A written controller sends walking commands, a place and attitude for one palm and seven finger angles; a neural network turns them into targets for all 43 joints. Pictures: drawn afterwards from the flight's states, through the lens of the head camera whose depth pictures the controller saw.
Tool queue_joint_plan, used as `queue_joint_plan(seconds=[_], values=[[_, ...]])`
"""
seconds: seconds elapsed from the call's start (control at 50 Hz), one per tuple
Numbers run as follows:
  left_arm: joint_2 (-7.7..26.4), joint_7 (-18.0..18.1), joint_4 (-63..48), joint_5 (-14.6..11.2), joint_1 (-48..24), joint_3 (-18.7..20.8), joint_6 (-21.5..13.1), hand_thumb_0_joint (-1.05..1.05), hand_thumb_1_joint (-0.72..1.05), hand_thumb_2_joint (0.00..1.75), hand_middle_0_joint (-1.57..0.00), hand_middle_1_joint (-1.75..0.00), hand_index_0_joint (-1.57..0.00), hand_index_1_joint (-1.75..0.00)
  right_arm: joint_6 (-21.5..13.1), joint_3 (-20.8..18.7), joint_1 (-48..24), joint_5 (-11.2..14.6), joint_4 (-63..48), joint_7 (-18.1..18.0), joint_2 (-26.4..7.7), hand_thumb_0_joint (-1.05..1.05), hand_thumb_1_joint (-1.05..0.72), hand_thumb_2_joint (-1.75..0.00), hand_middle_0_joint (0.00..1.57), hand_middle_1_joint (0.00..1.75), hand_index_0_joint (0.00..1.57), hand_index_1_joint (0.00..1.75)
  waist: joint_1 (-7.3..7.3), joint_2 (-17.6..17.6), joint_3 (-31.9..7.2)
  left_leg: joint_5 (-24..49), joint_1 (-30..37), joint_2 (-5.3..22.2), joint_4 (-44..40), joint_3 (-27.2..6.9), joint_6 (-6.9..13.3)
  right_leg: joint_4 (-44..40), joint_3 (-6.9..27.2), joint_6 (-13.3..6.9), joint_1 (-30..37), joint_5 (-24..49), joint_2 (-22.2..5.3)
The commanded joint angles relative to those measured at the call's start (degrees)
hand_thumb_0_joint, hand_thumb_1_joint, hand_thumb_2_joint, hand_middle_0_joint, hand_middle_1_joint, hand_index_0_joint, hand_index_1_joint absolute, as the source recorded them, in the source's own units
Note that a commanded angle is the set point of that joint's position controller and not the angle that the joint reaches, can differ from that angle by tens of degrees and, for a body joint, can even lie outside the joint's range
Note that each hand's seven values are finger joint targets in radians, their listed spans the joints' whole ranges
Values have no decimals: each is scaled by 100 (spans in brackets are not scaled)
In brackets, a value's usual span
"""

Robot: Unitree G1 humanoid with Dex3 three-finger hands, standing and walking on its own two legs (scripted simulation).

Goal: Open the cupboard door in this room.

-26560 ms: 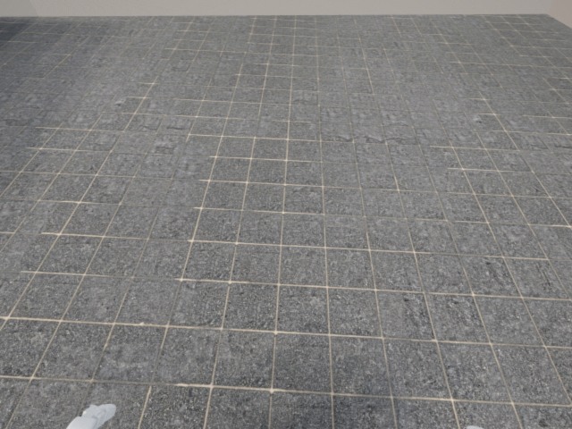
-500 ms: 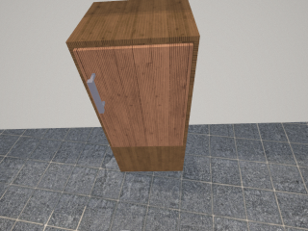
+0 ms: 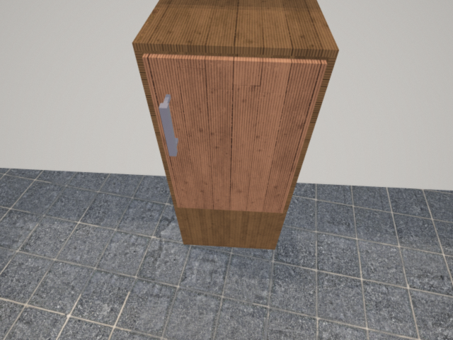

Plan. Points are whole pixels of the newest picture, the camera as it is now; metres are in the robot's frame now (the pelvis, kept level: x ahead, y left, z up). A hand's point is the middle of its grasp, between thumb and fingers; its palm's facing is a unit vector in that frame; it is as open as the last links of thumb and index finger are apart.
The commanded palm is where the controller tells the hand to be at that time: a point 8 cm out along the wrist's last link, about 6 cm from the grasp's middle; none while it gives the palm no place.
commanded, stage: come to a stop and stand still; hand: left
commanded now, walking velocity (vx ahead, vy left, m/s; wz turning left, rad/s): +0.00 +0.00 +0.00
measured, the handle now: (170, 126) +0.59 +0.19 +0.02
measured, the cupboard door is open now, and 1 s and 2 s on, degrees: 0 0 0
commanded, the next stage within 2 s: look again from close up in 0.08 s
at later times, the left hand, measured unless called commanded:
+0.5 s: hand out of the picture +0.03 +0.18 -0.17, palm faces +0.00 -0.97 -0.25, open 7.3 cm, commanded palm none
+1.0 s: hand out of the picture +0.01 +0.15 -0.18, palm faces +0.05 -0.98 -0.18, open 7.3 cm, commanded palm none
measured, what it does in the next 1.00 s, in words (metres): stands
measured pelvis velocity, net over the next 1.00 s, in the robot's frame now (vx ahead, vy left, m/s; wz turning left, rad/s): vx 0.02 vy -0.02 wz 0.00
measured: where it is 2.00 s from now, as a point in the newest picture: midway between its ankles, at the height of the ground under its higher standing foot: outside the picture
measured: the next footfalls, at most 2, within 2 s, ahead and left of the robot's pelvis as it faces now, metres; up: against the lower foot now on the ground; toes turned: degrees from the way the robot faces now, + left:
none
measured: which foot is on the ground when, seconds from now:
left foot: down 0.00-1.00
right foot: down 0.00-1.00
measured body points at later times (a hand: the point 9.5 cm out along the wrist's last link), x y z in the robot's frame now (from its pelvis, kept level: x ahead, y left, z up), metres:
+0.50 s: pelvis +0.00 +0.00 +0.00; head +0.00 -0.02 +0.45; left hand +0.03 +0.23 -0.15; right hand +0.00 -0.21 -0.17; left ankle -0.04 +0.11 -0.74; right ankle +0.00 -0.13 -0.74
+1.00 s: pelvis +0.02 -0.02 -0.01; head +0.02 -0.03 +0.44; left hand +0.00 +0.20 -0.17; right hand +0.00 -0.25 -0.17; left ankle -0.04 +0.11 -0.74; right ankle +0.00 -0.13 -0.74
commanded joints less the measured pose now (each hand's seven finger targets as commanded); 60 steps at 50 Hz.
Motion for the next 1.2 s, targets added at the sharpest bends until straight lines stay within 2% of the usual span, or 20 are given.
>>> queue_joint_plan(seconds=[0.0,0.14,0.16,0.18,0.2,0.24,0.28,0.34,0.42,0.76,0.84,0.88,0.94,1.0,1.02,1.06,1.08,1.12,1.14,1.18], values=[[561,25,-103,-3,224,46,-99,0,90,90,-20,-30,-20,-30,-38,-22,484,10,-50,22,-496,0,-90,-90,20,30,20,30,-123,-687,174,1330,-209,633,-531,-459,3,-656,484,-203,-3,1420,-491],[606,53,-148,-26,229,37,-111,0,90,90,-20,-30,-20,-30,-106,50,540,6,123,32,-475,0,-90,-90,20,30,20,30,-70,-30,-141,1731,-68,682,-656,-435,7,-691,382,-168,392,1514,-431],[714,301,23,50,717,40,-243,0,90,90,-20,-30,-20,-30,-172,50,175,39,-299,96,-722,0,-90,-90,20,30,20,30,70,-184,-179,2405,-448,761,438,-240,-88,-326,613,-194,386,3452,-622],[897,261,-230,20,560,79,-313,0,90,90,-20,-30,-20,-30,-149,59,589,-17,-402,114,-512,0,-90,-90,20,30,20,30,-170,230,-750,1187,-449,511,159,-340,-65,-108,718,-384,707,3099,-778],[804,198,-282,-1,342,23,-304,0,90,90,-20,-30,-20,-30,-170,96,616,-23,-360,100,-420,0,-90,-90,20,30,20,30,-165,544,-489,1290,-483,543,-162,-386,-12,-36,596,-417,472,2602,-662],[713,139,-356,11,326,24,-277,0,90,90,-20,-30,-20,-30,-208,126,804,-70,-388,112,-463,0,-90,-90,20,30,20,30,-113,990,-611,2297,-458,713,-95,-461,39,95,320,-414,465,1603,-379],[648,106,-354,-3,276,12,-220,0,90,90,-20,-30,-20,-30,-195,142,816,-54,-436,64,-524,0,-90,-90,20,30,20,30,-102,692,-508,2687,-348,782,-104,-484,109,110,188,-365,368,1230,-255],[566,73,-355,5,184,-3,-168,0,90,90,-20,-30,-20,-30,-165,142,864,-45,-476,48,-548,0,-90,-90,20,30,20,30,-120,143,-24,2051,-580,761,-270,-519,160,13,207,-332,155,982,-227],[581,42,-373,1,171,-5,-133,0,90,90,-20,-30,-20,-30,-141,168,868,-47,-433,68,-501,0,-90,-90,20,30,20,30,-106,-53,419,899,-827,645,-569,-534,161,-220,340,-319,-43,582,-244],[660,29,-292,-4,302,54,-204,0,90,90,-20,-30,-20,-30,-170,177,912,-36,-81,46,-435,0,-90,-90,20,30,20,30,-102,-40,-47,1166,-410,604,-447,-339,87,-346,494,-372,165,1374,-372],[688,-10,-278,50,452,108,-153,0,90,90,-20,-30,-20,-30,-94,182,1009,-83,-59,94,-357,0,-90,-90,20,30,20,30,-64,-182,220,-291,-775,409,-146,-146,108,-549,751,-524,-24,-675,-401],[781,-32,-267,54,589,163,-146,0,90,90,-20,-30,-20,-30,-68,173,957,-103,-106,127,-285,0,-90,-90,20,30,20,30,-11,-489,464,-616,-1074,223,258,9,81,-924,1157,-679,-178,-1543,-575],[913,-29,-302,60,772,269,-162,0,90,90,-20,-30,-20,-30,-82,153,980,-100,-167,152,-212,0,-90,-90,20,30,20,30,-7,-733,528,-604,-1233,164,916,190,77,-1344,1628,-938,-275,-1924,-943],[791,-44,-408,62,588,292,-195,0,90,90,-20,-30,-20,-30,-176,175,1302,-88,-90,154,-171,0,-90,-90,20,30,20,30,-189,-355,460,-202,-581,249,271,109,114,-740,1106,-898,-637,-1021,-737],[639,-52,-476,71,426,263,-175,0,90,90,-20,-30,-20,-30,-210,167,1556,-83,19,147,-234,0,-90,-90,20,30,20,30,-283,158,490,382,-243,450,-60,-193,179,-130,580,-708,-859,-740,-311],[244,-37,-618,63,184,170,-181,0,90,90,-20,-30,-20,-30,-262,105,1917,-109,176,40,-644,0,-90,-90,20,30,20,30,-333,1564,324,3097,176,1461,-428,-1171,630,1230,-368,-345,-1195,-582,273],[236,-8,-609,54,161,147,-187,0,90,90,-20,-30,-20,-30,-247,121,1789,-104,168,-9,-607,0,-90,-90,20,30,20,30,-269,1534,324,4449,341,1592,-287,-1166,783,1275,-276,-328,-1263,-1139,249],[231,-2,-497,8,369,156,-202,0,90,90,-20,-30,-20,-30,-233,147,1416,-66,11,-60,-529,0,-90,-90,20,30,20,30,-78,855,239,5647,307,1344,180,-715,604,539,-187,-351,-691,-303,108],[304,12,-371,-3,674,199,-226,0,90,90,-20,-30,-20,-30,-231,130,1207,-22,-71,-86,-554,0,-90,-90,20,30,20,30,70,530,65,5578,-20,1042,536,-408,364,283,-7,-370,-16,1366,-6],[751,65,-164,-36,1133,246,-291,0,90,90,-20,-30,-20,-30,-227,101,1057,52,-234,-110,-500,0,-90,-90,20,30,20,30,122,-130,-444,3406,-644,623,783,-129,38,358,543,-593,1010,4436,-667]])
